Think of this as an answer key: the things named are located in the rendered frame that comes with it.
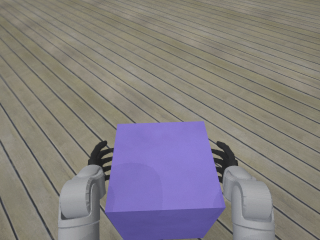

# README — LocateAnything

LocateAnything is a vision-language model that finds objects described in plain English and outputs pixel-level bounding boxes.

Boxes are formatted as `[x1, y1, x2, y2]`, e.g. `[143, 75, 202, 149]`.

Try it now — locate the right robot forearm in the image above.
[222, 165, 276, 240]

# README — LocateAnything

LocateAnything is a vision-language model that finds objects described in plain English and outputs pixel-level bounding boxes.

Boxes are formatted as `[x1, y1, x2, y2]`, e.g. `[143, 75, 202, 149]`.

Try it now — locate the carton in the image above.
[105, 121, 226, 240]

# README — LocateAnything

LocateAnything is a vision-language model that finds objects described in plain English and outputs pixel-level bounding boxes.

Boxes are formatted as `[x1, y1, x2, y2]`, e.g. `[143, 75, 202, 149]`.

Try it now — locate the left robot forearm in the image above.
[58, 164, 106, 240]

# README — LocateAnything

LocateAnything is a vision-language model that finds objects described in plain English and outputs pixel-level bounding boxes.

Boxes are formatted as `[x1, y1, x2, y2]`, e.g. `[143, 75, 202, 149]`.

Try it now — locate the robot left hand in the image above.
[88, 140, 114, 181]

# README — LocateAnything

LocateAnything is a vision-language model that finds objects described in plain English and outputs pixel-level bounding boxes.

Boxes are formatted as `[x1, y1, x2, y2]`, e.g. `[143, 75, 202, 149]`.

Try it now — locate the robot right hand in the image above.
[211, 141, 238, 183]

